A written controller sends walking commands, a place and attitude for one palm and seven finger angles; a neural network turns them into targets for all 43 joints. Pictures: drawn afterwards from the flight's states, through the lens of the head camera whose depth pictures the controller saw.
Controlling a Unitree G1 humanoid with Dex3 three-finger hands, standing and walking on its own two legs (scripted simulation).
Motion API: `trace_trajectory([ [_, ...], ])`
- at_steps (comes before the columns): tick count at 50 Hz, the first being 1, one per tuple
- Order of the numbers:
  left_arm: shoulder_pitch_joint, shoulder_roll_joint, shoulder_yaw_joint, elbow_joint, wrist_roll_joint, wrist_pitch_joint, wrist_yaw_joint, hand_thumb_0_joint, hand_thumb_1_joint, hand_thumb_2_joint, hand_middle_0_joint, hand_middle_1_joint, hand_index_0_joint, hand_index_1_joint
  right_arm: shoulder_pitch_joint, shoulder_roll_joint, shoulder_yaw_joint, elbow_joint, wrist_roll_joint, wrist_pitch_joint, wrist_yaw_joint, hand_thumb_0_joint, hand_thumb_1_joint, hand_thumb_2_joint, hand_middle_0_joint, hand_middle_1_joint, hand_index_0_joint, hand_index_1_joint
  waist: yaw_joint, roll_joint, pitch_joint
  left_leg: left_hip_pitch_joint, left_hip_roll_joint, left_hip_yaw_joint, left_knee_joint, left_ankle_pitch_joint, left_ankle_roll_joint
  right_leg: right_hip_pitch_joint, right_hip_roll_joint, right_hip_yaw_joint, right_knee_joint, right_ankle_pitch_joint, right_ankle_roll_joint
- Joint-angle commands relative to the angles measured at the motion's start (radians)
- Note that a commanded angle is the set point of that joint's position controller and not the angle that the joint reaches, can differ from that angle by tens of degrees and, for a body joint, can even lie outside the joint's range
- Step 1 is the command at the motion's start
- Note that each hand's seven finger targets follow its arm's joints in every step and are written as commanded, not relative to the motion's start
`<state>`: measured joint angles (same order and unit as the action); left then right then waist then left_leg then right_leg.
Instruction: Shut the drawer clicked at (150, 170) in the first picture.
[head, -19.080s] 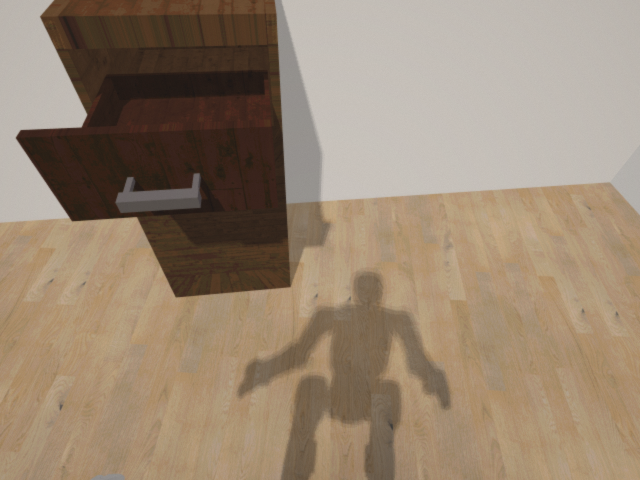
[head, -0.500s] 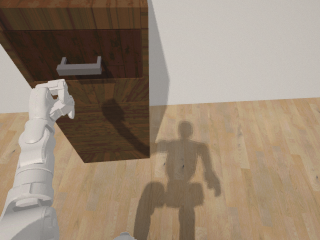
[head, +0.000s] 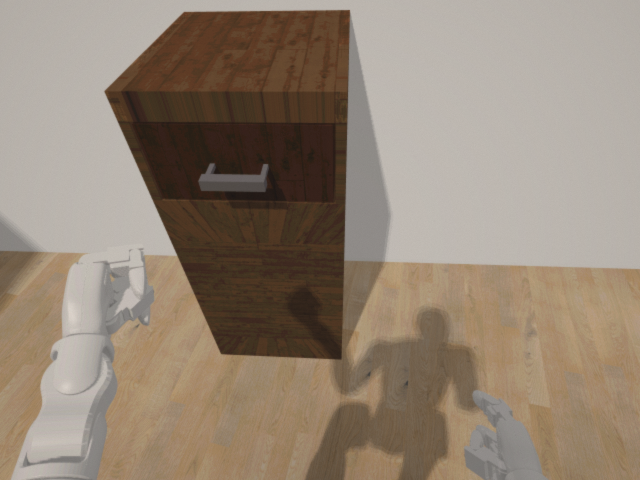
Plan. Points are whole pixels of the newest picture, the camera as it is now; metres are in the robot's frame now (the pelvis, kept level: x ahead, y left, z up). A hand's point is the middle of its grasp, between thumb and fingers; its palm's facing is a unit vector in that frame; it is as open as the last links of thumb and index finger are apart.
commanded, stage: draw the hand back to the body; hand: left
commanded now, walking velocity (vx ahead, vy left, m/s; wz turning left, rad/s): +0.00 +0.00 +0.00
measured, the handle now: (235, 175) +0.63 +0.23 +0.03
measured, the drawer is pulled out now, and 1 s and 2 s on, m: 0.00 0.00 0.00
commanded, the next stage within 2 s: step back with the hand held close in 0.54 s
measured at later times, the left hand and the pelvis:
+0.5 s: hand (68, 358) +0.18 +0.24 +0.16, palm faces +0.39 -0.82 -0.41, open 3.3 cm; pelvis +0.01 +0.00 +0.01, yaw +0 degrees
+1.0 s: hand (67, 353) +0.19 +0.26 +0.15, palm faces +0.25 -0.82 -0.51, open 3.3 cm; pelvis -0.01 +0.02 +0.01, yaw -1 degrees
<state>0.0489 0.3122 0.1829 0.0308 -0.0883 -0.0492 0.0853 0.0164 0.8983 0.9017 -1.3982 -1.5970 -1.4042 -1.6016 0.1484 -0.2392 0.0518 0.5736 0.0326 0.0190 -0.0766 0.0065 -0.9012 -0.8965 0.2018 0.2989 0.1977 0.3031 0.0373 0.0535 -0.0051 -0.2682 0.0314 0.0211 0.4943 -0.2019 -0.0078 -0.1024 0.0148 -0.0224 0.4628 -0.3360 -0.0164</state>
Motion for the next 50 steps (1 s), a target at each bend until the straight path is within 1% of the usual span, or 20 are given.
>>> trace_trajectory([
  [1,-0.104,0.203,0.121,-0.324,-0.003,-0.081,0.017,0.0,0.9,0.9,-1.4,-1.6,-1.4,-1.6,-0.116,-0.11,-0.046,-0.137,-0.011,-0.063,-0.008,0.0,-0.9,-0.9,0.2,0.3,0.2,0.3,-0.002,-0.018,-0.133,0.273,-0.03,0.014,-0.081,0.144,0.048,-0.098,0.01,0.013,-0.157,0.292,0.004],
  [2,-0.067,0.172,0.1,-0.361,-0.004,-0.084,0.015,0.0,0.9,0.9,-1.4,-1.6,-1.4,-1.6,-0.116,-0.102,-0.045,-0.14,-0.01,-0.065,-0.007,0.0,-0.9,-0.9,0.2,0.3,0.2,0.3,-0.007,0.0,-0.125,0.276,-0.026,0.016,-0.088,0.156,0.047,-0.078,0.003,0.009,-0.147,0.303,0.003],
  [7,0.097,0.174,0.132,-0.491,-0.005,-0.104,0.011,0.0,0.9,0.9,-1.4,-1.6,-1.4,-1.6,-0.125,-0.097,-0.05,-0.142,-0.02,-0.085,-0.002,0.0,-0.9,-0.9,0.2,0.3,0.2,0.3,0.003,-0.004,-0.082,0.292,-0.027,0.013,-0.113,0.152,0.043,-0.071,0.004,0.004,-0.184,0.272,0.004],
  [10,0.197,0.194,0.174,-0.567,-0.001,-0.117,0.013,0.0,0.9,0.9,-1.4,-1.6,-1.4,-1.6,-0.122,-0.095,-0.057,-0.143,-0.026,-0.098,-0.002,0.0,-0.9,-0.9,0.2,0.3,0.2,0.3,0.013,-0.017,-0.085,0.303,-0.028,0.019,-0.11,0.177,0.045,-0.066,0.005,0.002,-0.19,0.302,0.007],
  [11,0.245,0.204,0.191,-0.571,-0.001,-0.122,0.011,0.0,0.9,0.9,-1.4,-1.6,-1.4,-1.6,-0.126,-0.098,-0.06,-0.141,-0.027,-0.106,0.0,0.0,-0.9,-0.9,0.2,0.3,0.2,0.3,0.018,-0.029,-0.053,0.3,-0.029,0.02,-0.109,0.173,0.044,-0.084,0.012,0.004,-0.216,0.289,0.008],
  [12,0.274,0.181,0.175,-0.6,-0.006,-0.126,0.01,0.0,0.9,0.9,-1.4,-1.6,-1.4,-1.6,-0.122,-0.093,-0.059,-0.144,-0.026,-0.108,0.0,0.0,-0.9,-0.9,0.2,0.3,0.2,0.3,0.013,-0.004,-0.059,0.297,-0.028,0.02,-0.113,0.161,0.043,-0.069,0.003,0.004,-0.203,0.277,0.008],
  [13,0.295,0.19,0.189,-0.633,-0.003,-0.132,0.01,0.0,0.9,0.9,-1.4,-1.6,-1.4,-1.6,-0.121,-0.092,-0.061,-0.145,-0.028,-0.114,0.0,0.0,-0.9,-0.9,0.2,0.3,0.2,0.3,0.017,0.0,-0.058,0.299,-0.028,0.022,-0.11,0.171,0.043,-0.072,0.004,0.002,-0.205,0.288,0.008],
  [18,0.461,0.202,0.238,-0.706,-0.005,-0.149,0.01,0.0,0.9,0.9,-1.4,-1.6,-1.4,-1.6,-0.113,-0.086,-0.07,-0.15,-0.029,-0.137,-0.003,0.0,-0.9,-0.9,0.2,0.3,0.2,0.3,0.028,-0.036,-0.046,0.286,-0.025,0.022,-0.099,0.174,0.044,-0.073,0.006,0.0,-0.205,0.295,0.012],
  [19,0.449,0.178,0.214,-0.689,-0.003,-0.146,0.007,0.0,0.9,0.9,-1.4,-1.6,-1.4,-1.6,-0.107,-0.088,-0.068,-0.143,-0.028,-0.137,-0.004,0.0,-0.9,-0.9,0.2,0.3,0.2,0.3,0.02,-0.02,-0.026,0.284,-0.028,0.026,-0.099,0.166,0.044,-0.086,0.006,0.002,-0.208,0.286,0.012],
  [21,0.415,0.169,0.203,-0.663,0.001,-0.141,0.009,0.0,0.9,0.9,-1.4,-1.6,-1.4,-1.6,-0.104,-0.093,-0.074,-0.133,-0.029,-0.143,-0.008,0.0,-0.9,-0.9,0.2,0.3,0.2,0.3,0.01,-0.036,0.02,0.287,-0.027,0.028,-0.102,0.141,0.044,-0.125,0.01,0.002,-0.234,0.25,0.016],
  [22,0.39,0.154,0.185,-0.657,0.0,-0.14,0.01,0.0,0.9,0.9,-1.4,-1.6,-1.4,-1.6,-0.096,-0.095,-0.071,-0.131,-0.028,-0.142,-0.01,0.0,-0.9,-0.9,0.2,0.3,0.2,0.3,0.003,-0.014,0.023,0.287,-0.025,0.021,-0.11,0.124,0.043,-0.12,0.005,0.001,-0.224,0.228,0.015],
  [25,0.381,0.17,0.204,-0.649,0.002,-0.139,0.017,0.0,0.9,0.9,-1.4,-1.6,-1.4,-1.6,-0.096,-0.094,-0.073,-0.132,-0.032,-0.143,-0.019,0.0,-0.9,-0.9,0.2,0.3,0.2,0.3,0.016,-0.062,-0.008,0.293,-0.027,0.019,-0.107,0.135,0.051,-0.102,0.002,0.003,-0.215,0.239,0.016],
  [30,0.37,0.182,0.206,-0.701,0.008,-0.138,0.023,0.0,0.9,0.9,-1.4,-1.6,-1.4,-1.6,-0.105,-0.089,-0.067,-0.133,-0.036,-0.151,-0.018,0.0,-0.9,-0.9,0.2,0.3,0.2,0.3,0.028,0.002,-0.055,0.306,-0.03,0.014,-0.1,0.187,0.046,-0.061,-0.002,0.005,-0.194,0.296,0.008],
  [33,0.38,0.174,0.202,-0.696,0.006,-0.128,0.022,0.0,0.9,0.9,-1.4,-1.6,-1.4,-1.6,-0.109,-0.085,-0.062,-0.132,-0.036,-0.152,-0.014,0.0,-0.9,-0.9,0.2,0.3,0.2,0.3,0.027,0.019,-0.017,0.289,-0.026,0.01,-0.106,0.18,0.039,-0.067,0.001,0.003,-0.199,0.287,0.006],
  [34,0.301,0.311,0.334,-0.773,0.018,-0.166,0.027,0.0,0.9,0.9,-1.4,-1.6,-1.4,-1.6,-0.091,-0.111,-0.067,-0.165,-0.034,-0.116,-0.006,0.0,-0.9,-0.9,0.2,0.3,0.2,0.3,-0.013,-0.021,0.039,0.234,-0.009,0.003,-0.063,0.162,0.06,-0.16,-0.042,0.06,-0.243,0.35,0.021],
  [35,0.408,0.237,0.284,-0.677,0.019,-0.165,0.017,0.0,0.9,0.9,-1.4,-1.6,-1.4,-1.6,-0.095,-0.098,-0.069,-0.146,-0.037,-0.093,-0.003,0.0,-0.9,-0.9,0.2,0.3,0.2,0.3,-0.018,-0.05,0.033,0.223,-0.011,-0.002,-0.049,0.168,0.062,-0.158,-0.058,0.053,-0.235,0.375,0.024],
  [39,0.5,0.192,0.242,-0.688,0.025,-0.18,0.006,0.0,0.9,0.9,-1.4,-1.6,-1.4,-1.6,-0.075,-0.104,-0.087,-0.178,-0.034,-0.045,0.006,0.0,-0.9,-0.9,0.2,0.3,0.2,0.3,-0.026,0.016,-0.056,0.239,0.008,0.005,-0.061,0.313,0.057,-0.127,-0.05,0.029,-0.177,0.426,0.032],
  [44,0.561,0.236,0.286,-0.721,0.016,-0.184,0.016,0.0,0.9,0.9,-1.4,-1.6,-1.4,-1.6,-0.07,-0.099,-0.097,-0.21,-0.027,-0.014,0.003,0.0,-0.9,-0.9,0.2,0.3,0.2,0.3,-0.021,-0.023,-0.146,0.249,0.026,-0.003,-0.063,0.461,0.055,-0.098,-0.031,0.003,-0.123,0.456,0.043],
  [46,0.572,0.256,0.305,-0.742,0.013,-0.188,0.021,0.0,0.9,0.9,-1.4,-1.6,-1.4,-1.6,-0.076,-0.102,-0.101,-0.217,-0.026,-0.008,0.0,0.0,-0.9,-0.9,0.2,0.3,0.2,0.3,-0.017,-0.007,-0.155,0.243,0.026,0.002,-0.063,0.454,0.053,-0.107,-0.026,0.004,-0.118,0.444,0.043],
  [50,0.596,0.251,0.303,-0.768,0.011,-0.197,0.034,0.0,0.9,0.9,-1.4,-1.6,-1.4,-1.6,-0.058,-0.103,-0.107,-0.224,-0.021,-0.01,0.0,0.0,-0.9,-0.9,0.2,0.3,0.2,0.3,-0.024,0.01,-0.161,0.197,0.036,-0.008,-0.073,0.412,0.052,-0.108,-0.021,0.003,-0.087,0.387,0.044],
])
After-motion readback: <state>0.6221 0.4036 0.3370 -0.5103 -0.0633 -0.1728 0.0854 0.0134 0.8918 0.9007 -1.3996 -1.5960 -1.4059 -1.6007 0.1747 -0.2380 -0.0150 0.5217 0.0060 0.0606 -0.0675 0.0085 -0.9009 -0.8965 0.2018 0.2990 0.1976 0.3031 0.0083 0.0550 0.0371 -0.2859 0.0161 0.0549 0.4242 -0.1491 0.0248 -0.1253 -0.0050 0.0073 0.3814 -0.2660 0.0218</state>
